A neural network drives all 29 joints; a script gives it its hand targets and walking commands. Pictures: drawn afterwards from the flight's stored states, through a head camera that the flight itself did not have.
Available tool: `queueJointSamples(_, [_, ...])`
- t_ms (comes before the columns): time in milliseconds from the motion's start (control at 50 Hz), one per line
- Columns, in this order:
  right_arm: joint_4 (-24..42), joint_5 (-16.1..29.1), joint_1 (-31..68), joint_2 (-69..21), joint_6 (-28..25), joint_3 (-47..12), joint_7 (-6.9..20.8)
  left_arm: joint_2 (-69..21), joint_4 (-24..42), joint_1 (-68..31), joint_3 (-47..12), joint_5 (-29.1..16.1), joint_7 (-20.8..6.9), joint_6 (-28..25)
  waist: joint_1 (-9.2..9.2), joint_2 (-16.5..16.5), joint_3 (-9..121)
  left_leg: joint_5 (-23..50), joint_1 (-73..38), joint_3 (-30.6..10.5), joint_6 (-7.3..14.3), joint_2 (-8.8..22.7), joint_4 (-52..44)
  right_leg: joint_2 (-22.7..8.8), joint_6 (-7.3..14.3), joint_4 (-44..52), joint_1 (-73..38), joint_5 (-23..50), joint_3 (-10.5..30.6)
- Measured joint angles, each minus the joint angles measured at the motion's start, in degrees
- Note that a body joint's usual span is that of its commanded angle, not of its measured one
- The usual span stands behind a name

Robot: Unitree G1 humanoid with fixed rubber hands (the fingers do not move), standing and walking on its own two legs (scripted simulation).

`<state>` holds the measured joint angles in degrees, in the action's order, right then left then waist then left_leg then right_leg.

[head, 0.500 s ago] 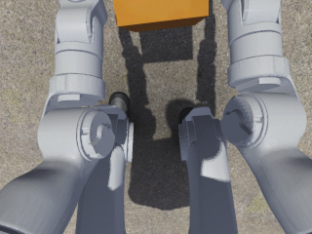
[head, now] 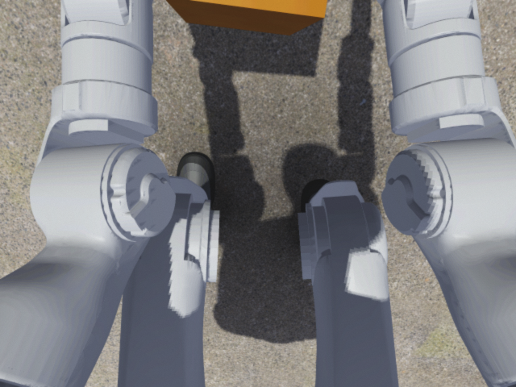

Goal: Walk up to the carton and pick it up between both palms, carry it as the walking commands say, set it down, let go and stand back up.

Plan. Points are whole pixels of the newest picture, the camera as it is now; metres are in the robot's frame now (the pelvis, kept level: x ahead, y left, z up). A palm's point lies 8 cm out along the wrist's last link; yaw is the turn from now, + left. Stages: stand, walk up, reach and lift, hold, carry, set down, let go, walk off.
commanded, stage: set down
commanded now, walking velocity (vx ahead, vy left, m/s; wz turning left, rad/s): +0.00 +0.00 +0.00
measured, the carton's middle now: out of the picture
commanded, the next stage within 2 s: none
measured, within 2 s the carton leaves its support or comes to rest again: rests again in 1.06 s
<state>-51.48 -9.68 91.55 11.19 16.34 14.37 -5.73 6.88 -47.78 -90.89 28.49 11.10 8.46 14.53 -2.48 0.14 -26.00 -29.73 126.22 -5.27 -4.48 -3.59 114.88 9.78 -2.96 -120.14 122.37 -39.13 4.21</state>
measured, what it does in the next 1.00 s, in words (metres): stands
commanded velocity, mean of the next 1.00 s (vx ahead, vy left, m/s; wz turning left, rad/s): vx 0.00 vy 0.00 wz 0.00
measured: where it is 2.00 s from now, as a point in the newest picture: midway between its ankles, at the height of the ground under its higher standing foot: (258, 228)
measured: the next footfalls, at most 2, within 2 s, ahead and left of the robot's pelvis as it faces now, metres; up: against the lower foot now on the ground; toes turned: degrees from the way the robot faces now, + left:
none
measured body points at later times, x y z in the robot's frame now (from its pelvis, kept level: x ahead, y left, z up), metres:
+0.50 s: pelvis +0.00 +0.00 +0.00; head +0.40 +0.00 +0.18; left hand +0.56 +0.16 -0.22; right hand +0.58 -0.10 -0.22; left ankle +0.12 +0.15 -0.38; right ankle +0.07 -0.12 -0.38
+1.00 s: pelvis +0.00 +0.00 +0.00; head +0.41 +0.00 +0.18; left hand +0.56 +0.16 -0.23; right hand +0.58 -0.10 -0.23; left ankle +0.12 +0.15 -0.38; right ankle +0.07 -0.12 -0.38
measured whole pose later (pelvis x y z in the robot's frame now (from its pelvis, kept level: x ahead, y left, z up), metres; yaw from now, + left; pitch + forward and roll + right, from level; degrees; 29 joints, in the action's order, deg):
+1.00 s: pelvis +0.00 +0.00 +0.00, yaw +0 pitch +41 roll +2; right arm -55.7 -9.0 92.7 12.7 13.6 16.4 -0.8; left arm 7.2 -51.8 -90.8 31.8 14.5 4.6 13.9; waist -2.9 0.1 -26.2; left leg -30.9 126.2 -5.2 -4.5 -3.5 115.8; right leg 9.8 -3.0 -121.0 122.5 -39.6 4.2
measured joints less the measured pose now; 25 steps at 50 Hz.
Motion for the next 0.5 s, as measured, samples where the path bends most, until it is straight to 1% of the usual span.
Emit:
queueJointSamples(140, [-1.18, 0.5, 0.34, 0.47, 0.0, -0.25, 0.81, 0.0, -1.23, 0.1, 0.64, 1.27, -0.5, 0.0, -0.41, 0.0, 0.0, -0.38, -0.01, 0.02, 0.0, 0.03, 0.31, 0.05, 0.0, -0.33, 0.08, 0.02, 0.0])
queueJointSamples(240, [-1.7, 0.64, 0.57, 0.67, -0.17, -0.25, 0.88, 0.01, -1.41, 0.11, 0.64, 1.08, -0.58, 0.06, -0.42, 0.0, 0.0, -0.33, -0.03, 0.03, 0.0, 0.03, 0.42, 0.05, 0.0, -0.46, 0.1, 0.02, 0.0])
queueJointSamples(380, [-2.8, 0.71, 0.92, 1.44, -0.77, -0.18, 1.33, 0.02, -1.86, 0.12, 0.64, 1.06, -1.96, 0.01, -0.42, 0.0, 0.0, -0.42, -0.04, 0.05, 0.0, 0.03, 0.55, 0.05, 0.0, -0.65, 0.16, -0.07, 0.0])
queueJointSamples(500, [-3.21, 0.72, 1.09, 1.56, -1.19, 0.07, 2.04, 0.01, -2.72, 0.12, 1.29, 1.42, -2.08, -0.44, -0.46, 0.0, 0.0, -0.75, -0.03, 0.06, 0.0, 0.05, 0.64, 0.02, 0.0, -0.69, 0.17, -0.11, 0.0])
